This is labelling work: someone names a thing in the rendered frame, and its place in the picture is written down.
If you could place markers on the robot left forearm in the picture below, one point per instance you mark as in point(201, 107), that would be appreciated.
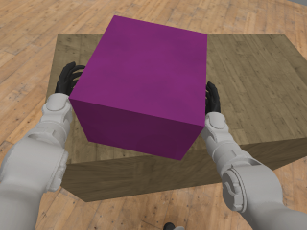
point(52, 128)

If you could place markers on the pedestal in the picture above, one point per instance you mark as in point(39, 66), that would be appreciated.
point(261, 81)

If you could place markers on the carton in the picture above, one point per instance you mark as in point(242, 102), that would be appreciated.
point(144, 88)

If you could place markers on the robot right forearm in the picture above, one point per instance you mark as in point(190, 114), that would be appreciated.
point(222, 148)

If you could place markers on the robot right upper arm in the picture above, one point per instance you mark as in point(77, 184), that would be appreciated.
point(255, 193)

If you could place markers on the robot left upper arm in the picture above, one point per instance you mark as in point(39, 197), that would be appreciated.
point(36, 168)

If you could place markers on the robot right hand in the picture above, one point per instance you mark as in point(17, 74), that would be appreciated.
point(212, 103)

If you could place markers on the robot left hand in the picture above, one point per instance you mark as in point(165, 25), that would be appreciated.
point(66, 83)

